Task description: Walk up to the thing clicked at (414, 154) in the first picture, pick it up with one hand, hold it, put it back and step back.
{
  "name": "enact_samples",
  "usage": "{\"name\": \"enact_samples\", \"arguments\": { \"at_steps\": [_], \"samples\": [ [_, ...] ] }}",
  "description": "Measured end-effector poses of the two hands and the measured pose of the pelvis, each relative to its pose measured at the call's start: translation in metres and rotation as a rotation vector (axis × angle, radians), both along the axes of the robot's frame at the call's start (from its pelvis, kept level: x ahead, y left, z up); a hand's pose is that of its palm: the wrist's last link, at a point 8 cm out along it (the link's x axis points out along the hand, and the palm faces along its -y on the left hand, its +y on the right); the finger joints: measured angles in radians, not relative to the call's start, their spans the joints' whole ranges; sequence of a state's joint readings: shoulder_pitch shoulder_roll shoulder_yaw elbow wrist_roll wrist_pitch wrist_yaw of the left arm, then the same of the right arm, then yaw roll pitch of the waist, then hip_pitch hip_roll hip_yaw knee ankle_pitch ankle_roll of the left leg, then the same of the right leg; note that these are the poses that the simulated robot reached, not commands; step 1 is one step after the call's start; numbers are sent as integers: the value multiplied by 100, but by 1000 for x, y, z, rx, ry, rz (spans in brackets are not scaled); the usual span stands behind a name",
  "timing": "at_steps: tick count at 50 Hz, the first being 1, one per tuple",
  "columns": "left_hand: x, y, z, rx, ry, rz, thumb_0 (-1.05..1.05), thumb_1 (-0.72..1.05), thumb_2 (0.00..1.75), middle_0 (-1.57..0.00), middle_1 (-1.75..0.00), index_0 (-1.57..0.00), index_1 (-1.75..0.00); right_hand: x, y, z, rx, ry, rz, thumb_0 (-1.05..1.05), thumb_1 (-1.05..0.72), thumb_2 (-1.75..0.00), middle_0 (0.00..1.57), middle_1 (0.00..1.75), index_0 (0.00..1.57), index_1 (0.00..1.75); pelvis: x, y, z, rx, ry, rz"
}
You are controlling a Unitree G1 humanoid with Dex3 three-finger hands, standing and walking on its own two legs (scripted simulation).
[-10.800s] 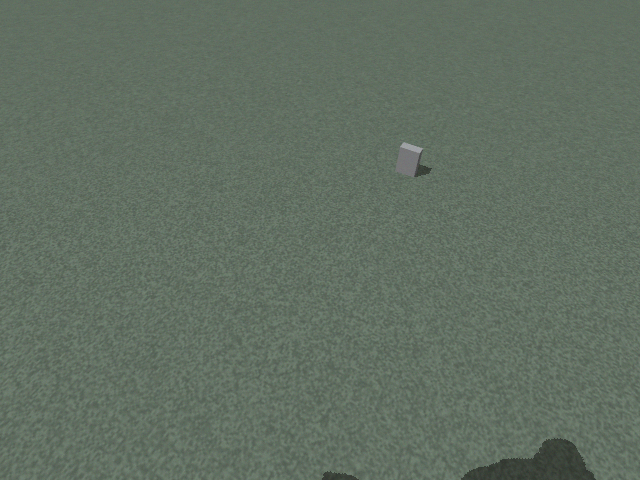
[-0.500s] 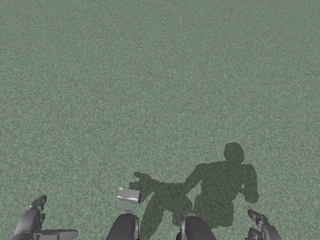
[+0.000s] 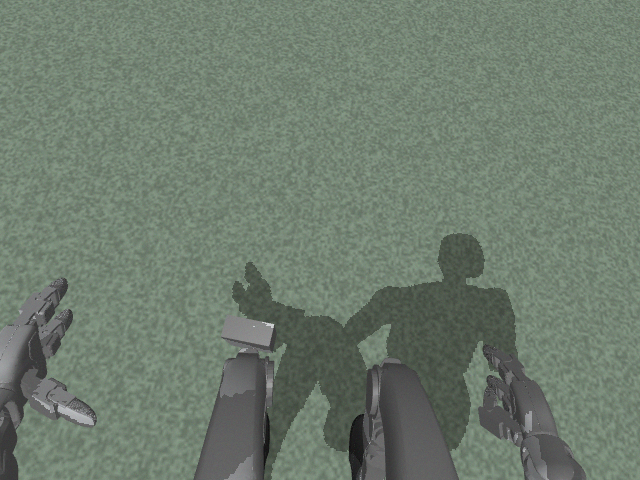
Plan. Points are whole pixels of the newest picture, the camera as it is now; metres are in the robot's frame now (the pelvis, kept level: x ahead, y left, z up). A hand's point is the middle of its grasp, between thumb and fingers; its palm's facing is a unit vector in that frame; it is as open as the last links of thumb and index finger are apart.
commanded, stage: go down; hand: left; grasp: from the side
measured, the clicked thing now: (251, 335) +0.34 +0.15 -0.48
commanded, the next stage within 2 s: none
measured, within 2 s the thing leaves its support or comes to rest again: neither
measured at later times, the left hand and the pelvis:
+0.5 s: hand (80, 342) +0.27 +0.34 -0.14, palm faces +0.08 -0.98 -0.17, open 17.4 cm; pelvis -0.03 +0.00 -0.09, yaw -2 degrees
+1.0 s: hand (84, 341) +0.28 +0.35 -0.17, palm faces +0.05 -0.99 -0.15, open 17.4 cm; pelvis -0.04 +0.00 -0.13, yaw -3 degrees
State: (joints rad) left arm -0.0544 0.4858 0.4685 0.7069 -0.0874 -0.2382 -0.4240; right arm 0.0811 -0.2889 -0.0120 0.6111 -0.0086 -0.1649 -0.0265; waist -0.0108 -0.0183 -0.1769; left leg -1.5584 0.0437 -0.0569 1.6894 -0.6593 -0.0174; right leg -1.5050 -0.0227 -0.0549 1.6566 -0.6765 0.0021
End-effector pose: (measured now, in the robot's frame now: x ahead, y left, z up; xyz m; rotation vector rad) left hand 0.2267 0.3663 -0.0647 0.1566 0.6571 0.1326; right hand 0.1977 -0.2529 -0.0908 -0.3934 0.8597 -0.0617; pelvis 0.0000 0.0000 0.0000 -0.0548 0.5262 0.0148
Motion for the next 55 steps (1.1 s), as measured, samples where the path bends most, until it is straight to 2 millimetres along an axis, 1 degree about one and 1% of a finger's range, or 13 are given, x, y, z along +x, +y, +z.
{"name": "enact_samples", "arguments": {
  "at_steps": [6,9,15,20,24,31,41,55],
  "samples": [
    [-8,13,-18,3,-33,17,-1,-58,6,-8,-13,-9,-12,-25,-2,-33,2,70,-5,1,-91,-90,20,30,21,30,-10,-1,-23,-2,24,-9],
    [-8,18,-29,3,-76,15,-1,-59,6,-8,-14,-9,-12,-35,-4,-49,-8,86,0,1,-91,-90,20,30,21,30,-16,-1,-38,-5,32,-9],
    [8,18,-48,3,-146,-45,-2,-60,8,-8,-15,-9,-13,-49,-8,-76,-30,99,-8,1,-90,-90,20,30,21,30,-27,-1,-64,-12,38,-14],
    [22,21,-51,4,-195,-53,-2,-60,8,-8,-15,-9,-13,-57,-10,-87,-35,97,-21,1,-90,-90,20,30,21,30,-31,-1,-77,-14,44,-22],
    [22,27,-55,-2,-199,-32,-2,-60,9,-8,-15,-9,-14,-59,-13,-93,-37,88,-26,1,-90,-90,20,30,21,30,-32,-2,-84,-14,47,-25],
    [17,33,-69,-10,-206,-33,-2,-60,9,-8,-15,-8,-13,-55,-19,-106,-55,85,2,1,-91,-90,20,30,21,30,-35,-4,-99,-14,51,-26],
    [31,35,-84,-17,-279,-68,-2,-59,9,-7,-14,-8,-13,-48,-21,-128,-80,77,27,1,-92,-90,20,30,21,30,-37,-4,-123,-19,50,-31],
    [24,41,-92,-24,-284,-66,-2,-58,10,-7,-13,-7,-12,-53,-14,-143,-67,73,29,1,-92,-91,20,30,21,30,-41,0,-137,-23,42,-33]
  ]
}}
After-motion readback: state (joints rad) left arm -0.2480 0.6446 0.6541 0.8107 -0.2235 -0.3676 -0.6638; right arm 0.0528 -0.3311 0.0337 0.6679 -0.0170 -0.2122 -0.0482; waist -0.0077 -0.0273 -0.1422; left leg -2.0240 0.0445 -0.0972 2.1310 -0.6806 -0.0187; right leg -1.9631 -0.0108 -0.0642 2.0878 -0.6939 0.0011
